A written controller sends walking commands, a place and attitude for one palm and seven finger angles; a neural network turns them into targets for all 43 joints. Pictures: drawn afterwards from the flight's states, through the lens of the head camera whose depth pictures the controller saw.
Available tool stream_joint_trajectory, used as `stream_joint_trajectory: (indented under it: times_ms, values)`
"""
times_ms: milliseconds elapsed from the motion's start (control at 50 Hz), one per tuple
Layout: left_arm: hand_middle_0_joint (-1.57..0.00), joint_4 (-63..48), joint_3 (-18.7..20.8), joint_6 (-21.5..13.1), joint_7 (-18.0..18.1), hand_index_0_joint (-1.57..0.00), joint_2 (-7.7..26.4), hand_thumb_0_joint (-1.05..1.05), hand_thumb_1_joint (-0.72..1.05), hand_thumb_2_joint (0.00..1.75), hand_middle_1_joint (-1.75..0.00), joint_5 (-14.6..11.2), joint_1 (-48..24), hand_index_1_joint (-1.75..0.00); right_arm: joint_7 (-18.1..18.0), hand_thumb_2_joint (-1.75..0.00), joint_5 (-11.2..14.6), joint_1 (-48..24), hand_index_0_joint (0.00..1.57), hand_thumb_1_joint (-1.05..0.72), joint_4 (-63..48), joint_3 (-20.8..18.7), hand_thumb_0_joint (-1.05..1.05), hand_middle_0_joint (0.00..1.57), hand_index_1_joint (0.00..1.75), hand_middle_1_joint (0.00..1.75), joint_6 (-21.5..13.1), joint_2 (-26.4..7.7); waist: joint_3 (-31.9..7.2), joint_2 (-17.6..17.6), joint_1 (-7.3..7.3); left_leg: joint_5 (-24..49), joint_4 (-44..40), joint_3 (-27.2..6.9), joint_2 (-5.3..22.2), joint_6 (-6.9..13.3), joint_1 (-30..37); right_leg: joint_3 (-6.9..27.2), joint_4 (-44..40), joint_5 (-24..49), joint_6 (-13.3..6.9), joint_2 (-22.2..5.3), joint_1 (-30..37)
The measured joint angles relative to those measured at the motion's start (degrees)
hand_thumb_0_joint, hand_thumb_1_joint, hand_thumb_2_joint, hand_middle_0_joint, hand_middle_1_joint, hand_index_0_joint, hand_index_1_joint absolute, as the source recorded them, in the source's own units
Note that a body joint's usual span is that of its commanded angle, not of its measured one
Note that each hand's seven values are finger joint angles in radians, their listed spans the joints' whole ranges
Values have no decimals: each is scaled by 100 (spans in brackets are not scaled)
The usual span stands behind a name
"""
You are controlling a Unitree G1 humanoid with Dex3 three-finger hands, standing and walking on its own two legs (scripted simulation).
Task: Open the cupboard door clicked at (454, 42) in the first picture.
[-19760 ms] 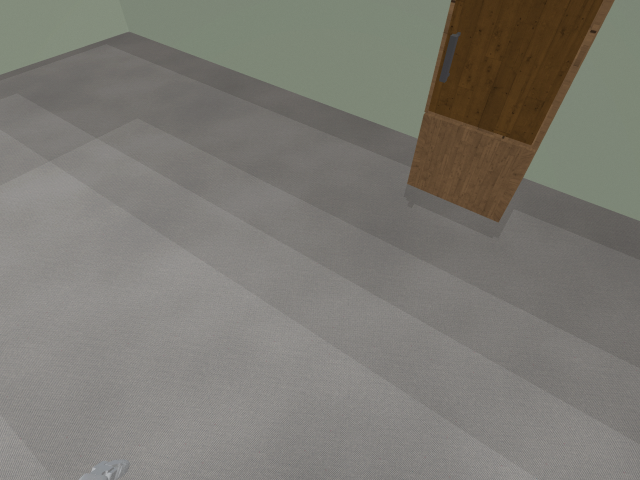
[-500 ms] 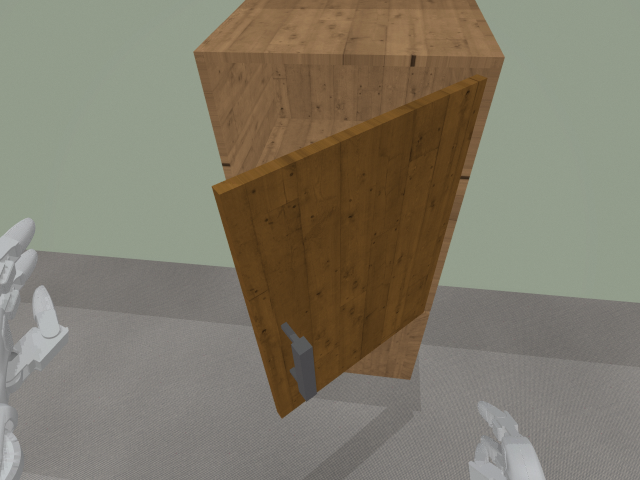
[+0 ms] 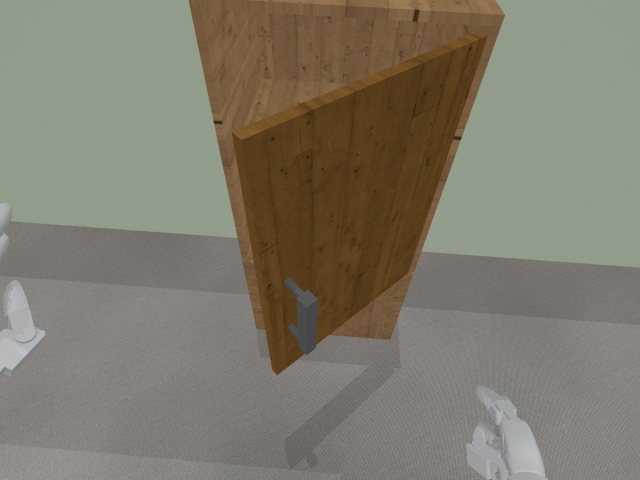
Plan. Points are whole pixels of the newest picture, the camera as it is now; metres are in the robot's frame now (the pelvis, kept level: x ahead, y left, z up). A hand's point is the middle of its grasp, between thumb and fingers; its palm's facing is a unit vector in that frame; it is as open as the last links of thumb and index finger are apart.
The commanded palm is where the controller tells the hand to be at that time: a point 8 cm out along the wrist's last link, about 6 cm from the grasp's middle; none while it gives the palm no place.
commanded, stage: step back with the hand held close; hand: left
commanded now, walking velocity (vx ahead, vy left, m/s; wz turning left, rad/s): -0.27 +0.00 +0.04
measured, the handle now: (299, 316) +0.39 +0.06 -0.10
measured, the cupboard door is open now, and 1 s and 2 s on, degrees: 45 45 45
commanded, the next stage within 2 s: stop stepping back and stand still in 0.84 s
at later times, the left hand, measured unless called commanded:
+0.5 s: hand (4, 410) +0.14 +0.26 +0.17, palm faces +0.46 -0.73 -0.51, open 7.4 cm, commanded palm +0.07 +0.29 +0.18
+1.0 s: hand out of the picture +0.06 +0.19 +0.17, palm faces +0.31 -0.82 -0.48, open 7.4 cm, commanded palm -0.03 +0.25 +0.18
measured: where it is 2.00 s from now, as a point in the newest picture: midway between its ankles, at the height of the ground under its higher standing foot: outside the picture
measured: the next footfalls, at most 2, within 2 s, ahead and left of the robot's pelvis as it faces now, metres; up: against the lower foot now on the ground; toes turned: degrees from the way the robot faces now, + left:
right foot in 0.90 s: -0.23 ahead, -0.15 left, +0.00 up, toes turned -4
left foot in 1.06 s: -0.02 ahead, +0.06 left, +0.00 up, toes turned +1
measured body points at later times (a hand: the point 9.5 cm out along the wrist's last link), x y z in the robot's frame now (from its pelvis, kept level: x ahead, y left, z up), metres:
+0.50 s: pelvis -0.06 -0.02 -0.01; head -0.03 +0.00 +0.44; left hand +0.11 +0.29 +0.19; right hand +0.13 -0.25 -0.09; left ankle +0.03 +0.10 -0.73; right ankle +0.05 -0.14 -0.73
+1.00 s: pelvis -0.17 -0.05 -0.01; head -0.10 -0.03 +0.43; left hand +0.04 +0.23 +0.19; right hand +0.04 -0.26 -0.10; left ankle +0.00 +0.08 -0.73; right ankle -0.32 -0.16 -0.73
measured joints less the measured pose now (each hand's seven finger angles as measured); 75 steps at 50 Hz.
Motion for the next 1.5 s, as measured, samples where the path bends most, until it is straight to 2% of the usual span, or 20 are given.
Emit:
stream_joint_trajectory:
  times_ms: [200, 360, 440, 540, 600, 640, 700, 740, 840, 900, 940, 980, 1040, 1100, 1160, 1220, 1260, 1320, 1420, 1500]
  values:
    - [-21, -286, -20, -211, 71, -22, -110, 1, 89, 90, -30, 88, -60, -30, 30, -90, -57, 169, 20, -90, 112, 33, 1, 21, 30, 30, -207, -13, 54, -26, 41, -231, 522, -175, 90, -20, -535, -144, 97, 142, -80, 98, -301]
    - [-21, -341, 233, -385, 100, -22, 246, 1, 89, 90, -30, 92, -82, -30, -1, -90, -29, 307, 20, -90, 184, -29, 1, 20, 30, 30, -306, -24, 90, -84, -180, 211, 483, -343, -7, -51, -735, 147, 491, -98, -51, 300, -405]
    - [-21, -277, 390, -422, 56, -22, 242, 1, 89, 90, -30, 110, 39, -30, 45, -90, -32, 206, 20, -90, 220, -69, 1, 20, 30, 30, -302, -28, 123, -29, -122, -59, 751, -313, 64, -29, -881, 195, 640, -160, -134, 384, -520]
    - [-21, -431, 91, -372, 79, -22, 84, 1, 89, 90, -30, 10, -5, -30, 113, -90, -66, -19, 20, -90, 373, -147, 1, 20, 30, 30, -264, -94, 152, -71, -86, -826, 972, -365, -36, -153, -1079, 210, 366, 115, -121, 335, -597]
    - [-21, -564, 13, -373, 104, -22, 163, 1, 89, 90, -30, -40, 2, -30, 74, -90, -62, -128, 20, -90, 382, -150, 1, 20, 30, 30, -206, -91, 182, -174, -143, -109, 602, -356, -85, -95, -1057, 203, 322, 141, -81, 284, -708]
    - [-21, -584, 66, -375, 90, -22, 254, 1, 89, 90, -30, -12, 3, -30, 15, -90, -91, -139, 20, -90, 308, -168, 1, 20, 30, 30, -234, -77, 235, -59, -195, 596, 468, -431, 25, 11, -1112, 206, 1070, -483, -52, 474, -868]
    - [-22, -539, 237, -363, 75, -22, 421, 1, 89, 90, -30, 13, 10, -30, 0, -90, -118, -67, 20, -90, 389, -211, 1, 20, 30, 30, -350, 118, 116, 56, -209, 708, 264, -628, 153, 24, -1185, 243, 2865, -1285, -62, 856, -821]
    - [-22, -583, 381, -370, 115, -22, 472, 1, 89, 90, -30, -42, 100, -30, 62, -90, -114, 19, 20, -90, 459, -175, 1, 20, 30, 30, -450, 235, -99, 58, -126, 857, 5, -611, 282, 41, -1259, 132, 3147, -1610, -94, 922, -423]
    - [-21, -637, 473, -384, 233, -21, 257, 1, 89, 90, -30, -254, 156, -30, 150, -90, -206, -152, 20, -90, 620, -11, 1, 20, 30, 30, -721, 377, -439, -114, 215, 1403, -651, -290, 446, -207, -1494, -5, 1473, -2099, -210, 581, 862]
    - [-21, -545, 285, -372, 169, -21, 165, 1, 89, 90, -30, -295, -234, -30, 202, -90, -262, -520, 20, -90, 591, 34, 1, 21, 30, 30, -828, 371, -224, -134, 329, 1740, -828, -88, 549, -270, -1697, 29, 52, -1525, -267, 463, 1373]
    - [-20, -510, 147, -405, 52, -21, 197, 1, 89, 90, -30, -278, -538, -30, 224, -90, -242, -790, 20, -90, 537, 41, 1, 21, 30, 30, -801, 316, 75, -16, 327, 1868, -697, -53, 696, -327, -1845, 87, -484, -1842, -288, 546, 1575]
    - [-21, -525, -32, -437, -85, -21, 249, 1, 89, 90, -30, -245, -596, -30, 199, -90, -180, -837, 20, -90, 573, 47, 0, 21, 30, 30, -674, 252, 292, 221, 178, 1625, -438, -216, 819, -310, -1791, 28, -443, -1778, -348, 766, 1655]
    - [-21, -803, 82, -496, -193, -22, 555, 1, 89, 90, -30, -228, -36, -30, 142, -90, -13, -431, 20, -90, 530, 138, 1, 21, 30, 30, -468, 297, 116, -135, -67, 579, 163, -151, 415, -191, -1465, 44, -268, -1723, -334, 574, 1692]
    - [-22, -947, 424, -400, -181, -22, 714, 1, 89, 90, -30, -305, 706, -30, 58, -90, -20, -24, 20, -90, 433, 140, 1, 21, 30, 30, -387, 197, -272, -265, -270, 869, -139, -58, 270, -149, -1006, -118, 372, -1672, -216, 469, 1390]
    - [-22, -612, 487, -244, -113, -22, 766, 1, 88, 90, -30, -387, 754, -30, 9, -90, -51, 196, 20, -90, 401, 47, 1, 21, 30, 30, -447, 15, -418, -259, -303, 976, -340, 24, 259, -176, -855, -187, 693, -2090, -115, 416, 1045]
    - [-22, -123, 363, -91, -35, -22, 596, 1, 89, 90, -30, -327, 452, -30, -54, -90, -68, 334, 20, -90, 380, -70, 1, 20, 30, 30, -450, -186, -380, -94, -411, 749, -257, -103, 205, -216, -896, -405, 398, -1636, -376, 408, 1020]
    - [-21, 62, 187, -16, 0, -22, 397, 1, 89, 90, -30, -290, 395, -30, -51, -90, -60, 488, 20, -90, 509, -143, 1, 20, 30, 30, -372, -271, -493, -51, -338, -10, 595, -254, 119, -306, -1110, -443, 334, -1426, -521, 388, 1018]
    - [-21, 126, -11, -26, 49, -22, 53, 1, 89, 90, -30, -198, 508, -30, -51, -90, -49, 762, 20, -90, 823, -173, 1, 20, 30, 30, -325, -287, -821, -161, -111, -258, 1938, -297, 51, -348, -1196, -301, 116, -1319, -548, 352, 1002]
    - [-21, 243, -309, -97, 133, -22, -242, 1, 89, 90, -30, -45, -26, -30, -187, -90, -30, 944, 20, -90, 962, -105, 1, 20, 30, 30, -560, -258, -732, -85, -47, -18, 453, -236, 308, -204, -149, -524, -20, -1205, -525, 447, 1005]
    - [-21, 205, -225, -26, 188, -21, -148, 1, 89, 90, -30, -42, -243, -30, -144, -90, -12, 511, 20, -90, 849, -41, 1, 20, 30, 30, -619, -45, -352, -176, -57, -93, -39, -82, 252, -340, 105, -404, 267, -1172, -429, 350, 826]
